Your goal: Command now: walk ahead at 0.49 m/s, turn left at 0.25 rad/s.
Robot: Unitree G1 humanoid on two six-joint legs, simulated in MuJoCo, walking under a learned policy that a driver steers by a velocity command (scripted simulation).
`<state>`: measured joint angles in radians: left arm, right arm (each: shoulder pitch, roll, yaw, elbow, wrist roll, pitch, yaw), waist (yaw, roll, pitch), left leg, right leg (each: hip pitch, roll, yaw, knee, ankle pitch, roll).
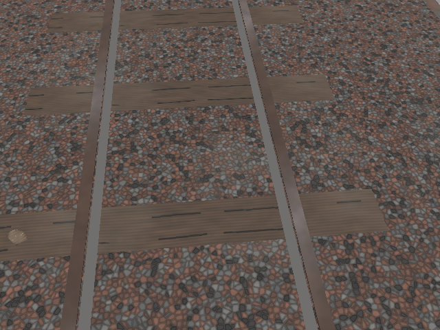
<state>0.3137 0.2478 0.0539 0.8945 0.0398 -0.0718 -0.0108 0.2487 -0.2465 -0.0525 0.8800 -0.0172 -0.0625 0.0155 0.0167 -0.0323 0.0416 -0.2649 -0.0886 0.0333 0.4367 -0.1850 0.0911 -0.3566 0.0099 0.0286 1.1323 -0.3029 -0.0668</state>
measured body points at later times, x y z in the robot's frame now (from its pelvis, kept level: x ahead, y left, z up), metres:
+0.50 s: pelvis +0.27 -0.02 +0.00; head +0.31 -0.03 +0.45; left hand +0.36 +0.27 -0.10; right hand +0.38 -0.28 -0.14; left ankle +0.15 +0.07 -0.65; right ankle +0.34 -0.10 -0.74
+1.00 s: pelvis +0.37 +0.04 +0.00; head +0.39 +0.07 +0.45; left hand +0.32 +0.30 -0.15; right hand +0.60 -0.12 -0.10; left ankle +0.39 +0.14 -0.74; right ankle +0.37 -0.10 -0.68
